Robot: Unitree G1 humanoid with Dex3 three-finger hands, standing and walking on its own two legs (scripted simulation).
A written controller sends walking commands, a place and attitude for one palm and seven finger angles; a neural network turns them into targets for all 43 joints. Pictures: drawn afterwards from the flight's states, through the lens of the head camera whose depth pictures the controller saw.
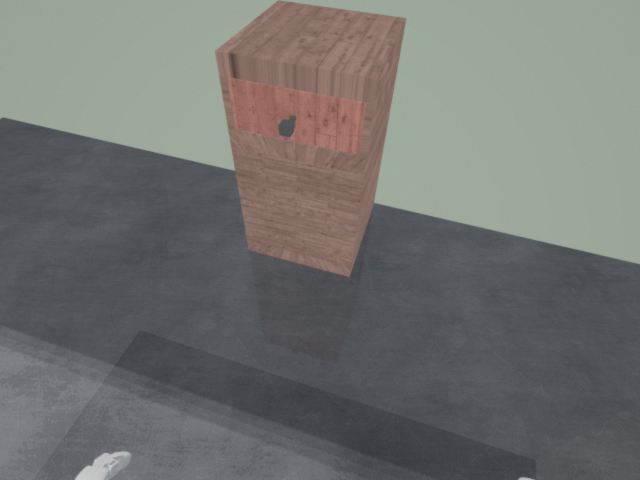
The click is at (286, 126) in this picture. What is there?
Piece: drawer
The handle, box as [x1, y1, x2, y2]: [279, 115, 295, 136]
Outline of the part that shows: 295,116 292,115 288,120 283,119 280,122 279,134 286,136 291,135 293,132 293,122 295,120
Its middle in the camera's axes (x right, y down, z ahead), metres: -0.09 -0.31 +1.07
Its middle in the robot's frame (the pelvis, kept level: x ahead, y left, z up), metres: +1.00 +0.13 -0.10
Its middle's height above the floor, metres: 0.66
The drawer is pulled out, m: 0.00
